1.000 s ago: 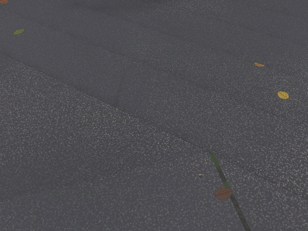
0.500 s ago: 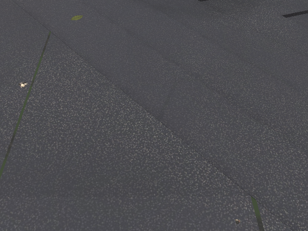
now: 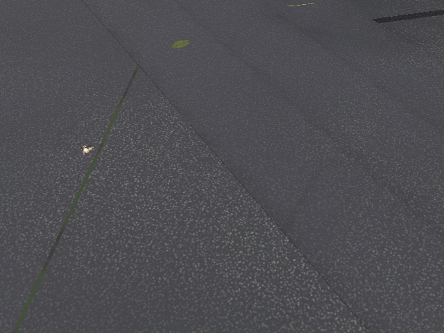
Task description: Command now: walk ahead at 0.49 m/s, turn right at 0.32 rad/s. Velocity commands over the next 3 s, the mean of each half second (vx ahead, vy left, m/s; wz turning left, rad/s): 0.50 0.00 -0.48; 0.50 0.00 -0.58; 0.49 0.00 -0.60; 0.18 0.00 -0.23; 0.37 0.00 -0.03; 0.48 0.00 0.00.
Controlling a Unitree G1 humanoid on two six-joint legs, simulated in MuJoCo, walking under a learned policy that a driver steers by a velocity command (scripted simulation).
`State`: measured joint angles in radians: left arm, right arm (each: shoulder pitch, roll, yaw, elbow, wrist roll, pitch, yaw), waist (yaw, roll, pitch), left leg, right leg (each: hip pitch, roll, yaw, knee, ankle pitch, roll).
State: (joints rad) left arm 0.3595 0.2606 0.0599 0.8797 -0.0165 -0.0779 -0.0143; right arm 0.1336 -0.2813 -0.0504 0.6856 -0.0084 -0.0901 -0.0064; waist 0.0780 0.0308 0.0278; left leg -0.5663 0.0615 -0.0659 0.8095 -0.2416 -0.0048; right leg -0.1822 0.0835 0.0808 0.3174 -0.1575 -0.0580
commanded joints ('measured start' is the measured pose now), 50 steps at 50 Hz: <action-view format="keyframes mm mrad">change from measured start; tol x32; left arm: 1 -74 196 46 -90 -10 -8 17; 50 -62 203 58 -242 -1 24 25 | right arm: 1 -56 -44 -2 -72 7 -17 8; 36 267 -81 -12 11 -7 -13 -4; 50 -102 -85 -10 -59 -3 -24 16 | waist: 1 -31 -114 -15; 11 -154 307 -275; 29 -154 15 66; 36 -13 -277 -442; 50 -25 -98 -37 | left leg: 1 113 -33 19 -172 187 -28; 8 414 -43 6 -364 154 14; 11 881 391 -699 -521 -312 248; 29 604 217 183 -633 380 138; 33 630 200 267 -277 933 91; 34 483 165 286 -41 852 56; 36 -149 -104 64 576 -383 -22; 37 -257 -43 -42 601 -303 -5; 50 69 -21 8 -170 379 -57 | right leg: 1 -101 -217 214 -142 49 -168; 8 -106 -186 289 73 -65 -81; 13 -647 -123 52 915 -270 36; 33 -173 -28 -197 275 -9 -80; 36 639 -428 773 51 -195 -398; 50 -117 -158 180 -64 132 -175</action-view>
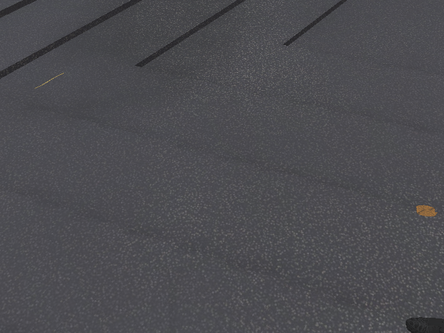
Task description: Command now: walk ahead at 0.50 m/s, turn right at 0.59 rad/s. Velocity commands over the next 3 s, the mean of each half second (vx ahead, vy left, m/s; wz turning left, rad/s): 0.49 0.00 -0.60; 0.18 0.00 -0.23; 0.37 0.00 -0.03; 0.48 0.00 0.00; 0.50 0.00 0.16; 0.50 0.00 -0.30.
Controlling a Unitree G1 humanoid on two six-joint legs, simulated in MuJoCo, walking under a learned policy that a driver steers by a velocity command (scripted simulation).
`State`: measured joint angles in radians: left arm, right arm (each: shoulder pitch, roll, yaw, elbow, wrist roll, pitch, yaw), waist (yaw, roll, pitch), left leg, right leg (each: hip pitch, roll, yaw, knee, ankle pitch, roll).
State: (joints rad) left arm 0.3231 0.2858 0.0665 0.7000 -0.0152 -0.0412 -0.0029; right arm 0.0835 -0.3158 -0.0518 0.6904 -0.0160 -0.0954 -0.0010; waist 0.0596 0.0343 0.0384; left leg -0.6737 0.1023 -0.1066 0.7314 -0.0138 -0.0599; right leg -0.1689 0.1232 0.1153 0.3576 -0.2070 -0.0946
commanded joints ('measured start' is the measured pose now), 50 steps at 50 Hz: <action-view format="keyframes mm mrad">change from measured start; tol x32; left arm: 1 -14 178 51 -57 -4 -11 15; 50 -182 73 -1 19 26 31 -4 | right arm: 1 -61 -64 -12 -63 13 -23 17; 50 176 -105 -13 84 -6 103 -22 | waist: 1 -3 -101 -52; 8 -62 -153 -69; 11 -127 301 -334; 29 -126 9 30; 35 20 -205 -500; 50 -75 -39 -50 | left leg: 1 194 -70 43 -104 171 3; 9 521 -26 -30 -274 -37 128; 11 956 262 -624 -415 -558 289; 26 489 103 143 -557 183 217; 32 504 16 231 -42 278 129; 33 165 -96 244 376 -452 65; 35 7 -68 -14 624 -720 28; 47 535 -42 90 -130 -144 26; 50 486 9 40 -254 -405 107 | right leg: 1 -123 -204 162 -84 162 -136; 8 28 -221 335 188 131 -89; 12 -581 -102 84 915 -301 59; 18 -521 -217 -23 734 -101 64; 31 -115 -103 -112 36 426 3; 34 620 -556 349 283 1435 -309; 41 -119 -342 126 -9 554 -179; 50 -318 -166 57 4 -443 -2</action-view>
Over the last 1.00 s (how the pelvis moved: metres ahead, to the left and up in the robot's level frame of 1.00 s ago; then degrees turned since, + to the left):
0.50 -0.12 0.00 -35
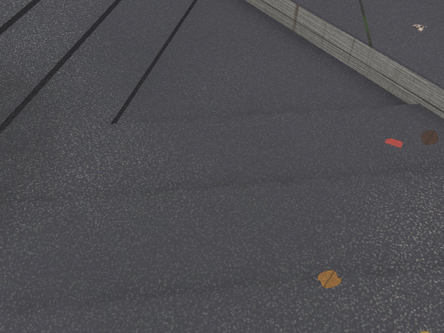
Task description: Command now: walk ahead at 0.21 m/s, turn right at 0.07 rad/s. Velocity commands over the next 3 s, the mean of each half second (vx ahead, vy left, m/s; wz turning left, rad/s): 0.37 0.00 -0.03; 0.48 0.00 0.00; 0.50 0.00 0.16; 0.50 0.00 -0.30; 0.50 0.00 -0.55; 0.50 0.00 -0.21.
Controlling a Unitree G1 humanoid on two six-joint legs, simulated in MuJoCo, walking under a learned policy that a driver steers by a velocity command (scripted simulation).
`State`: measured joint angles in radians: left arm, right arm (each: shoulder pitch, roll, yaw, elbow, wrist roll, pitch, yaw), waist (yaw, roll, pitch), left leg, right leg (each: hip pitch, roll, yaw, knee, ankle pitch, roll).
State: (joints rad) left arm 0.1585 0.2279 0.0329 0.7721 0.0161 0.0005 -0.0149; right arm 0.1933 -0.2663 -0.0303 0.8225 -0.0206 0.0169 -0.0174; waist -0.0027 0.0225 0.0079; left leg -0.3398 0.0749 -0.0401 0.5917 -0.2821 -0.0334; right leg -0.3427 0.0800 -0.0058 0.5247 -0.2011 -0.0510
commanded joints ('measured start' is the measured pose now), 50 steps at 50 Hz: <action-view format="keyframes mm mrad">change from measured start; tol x32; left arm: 1 -8 123 35 -58 -18 -13 15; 36 488 20 10 132 -20 -78 14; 50 -46 96 34 -1 -18 -94 7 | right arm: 1 61 -206 -54 -40 9 -12 -8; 29 -276 -74 -22 -175 46 -115 76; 36 234 -308 -92 -24 26 -102 66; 50 95 -158 -58 27 30 -122 22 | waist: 1 -8 107 33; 14 128 -250 -3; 31 55 -74 93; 36 -39 349 -406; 50 -24 21 8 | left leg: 1 48 60 -93 -215 -380 122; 10 38 121 -157 -317 -99 169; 16 -583 13 -37 466 -151 80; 26 -195 -27 28 -97 483 26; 32 -139 -29 0 -123 300 99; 34 221 -53 46 -96 263 148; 36 827 311 -613 -113 197 367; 50 180 72 -45 -447 520 225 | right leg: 1 -144 -54 75 -94 -434 -14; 11 276 -55 -22 -102 -16 -37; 14 497 -430 591 -319 -241 -272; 30 318 -316 108 -282 180 -96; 34 306 -256 58 160 526 -35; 36 -280 -8 80 832 -429 49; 37 -387 -54 149 869 -397 37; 50 -213 -187 39 146 356 41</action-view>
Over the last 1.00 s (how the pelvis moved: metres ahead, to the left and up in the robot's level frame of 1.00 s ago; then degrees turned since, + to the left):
0.44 -0.05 -0.05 -23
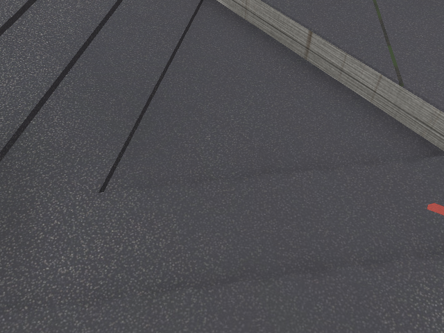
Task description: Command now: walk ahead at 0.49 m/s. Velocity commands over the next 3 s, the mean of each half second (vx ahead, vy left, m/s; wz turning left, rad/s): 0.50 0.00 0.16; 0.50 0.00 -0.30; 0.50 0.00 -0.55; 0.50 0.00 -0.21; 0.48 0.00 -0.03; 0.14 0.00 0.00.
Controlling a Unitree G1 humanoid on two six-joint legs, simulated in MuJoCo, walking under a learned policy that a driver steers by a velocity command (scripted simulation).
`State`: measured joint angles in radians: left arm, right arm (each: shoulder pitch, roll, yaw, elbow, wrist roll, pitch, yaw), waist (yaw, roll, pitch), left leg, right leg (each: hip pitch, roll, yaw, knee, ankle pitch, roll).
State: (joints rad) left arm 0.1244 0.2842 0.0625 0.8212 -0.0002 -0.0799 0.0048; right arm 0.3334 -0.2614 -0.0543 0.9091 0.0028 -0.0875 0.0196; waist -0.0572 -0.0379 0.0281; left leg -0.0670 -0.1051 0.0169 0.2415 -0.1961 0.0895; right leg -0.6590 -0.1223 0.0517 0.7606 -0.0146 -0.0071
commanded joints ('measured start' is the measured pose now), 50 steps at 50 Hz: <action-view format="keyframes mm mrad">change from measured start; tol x32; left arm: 1 -38 42 4 -57 -7 -18 -20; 10 -225 65 -4 -133 -10 -32 -61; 15 361 190 47 17 -15 -19 -35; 50 103 19 32 -10 -23 53 -15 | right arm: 1 -18 -153 -31 -42 12 -17 -19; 50 -217 -120 -66 -81 -11 -39 -16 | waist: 1 22 78 -5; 10 -12 63 53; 15 190 -218 -492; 23 36 -26 1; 35 75 -33 48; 40 -78 258 -444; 50 72 113 -13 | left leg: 1 -59 255 -98 -87 395 96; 12 114 274 -171 407 679 57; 13 -132 212 -158 665 466 30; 14 -497 47 -104 1015 -400 -36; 16 -748 101 -173 1165 -387 -55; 35 -495 183 -109 233 252 -49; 38 148 228 -130 287 303 60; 40 501 472 -583 113 -200 158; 50 -76 371 -21 -125 168 86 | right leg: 1 89 12 -2 -130 226 -9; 10 72 83 -20 -359 28 -62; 15 1245 -342 621 -289 -8 -345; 21 530 -137 104 -556 130 -185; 37 692 -79 84 -253 339 -128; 41 -44 76 59 506 -492 -55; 50 56 -21 -4 137 -67 -43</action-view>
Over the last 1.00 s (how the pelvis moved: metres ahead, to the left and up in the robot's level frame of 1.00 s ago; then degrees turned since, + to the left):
0.46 0.09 -0.02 1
